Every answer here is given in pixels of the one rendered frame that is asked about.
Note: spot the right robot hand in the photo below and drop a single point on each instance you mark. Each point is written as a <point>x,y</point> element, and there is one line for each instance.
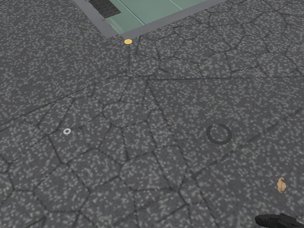
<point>277,221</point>

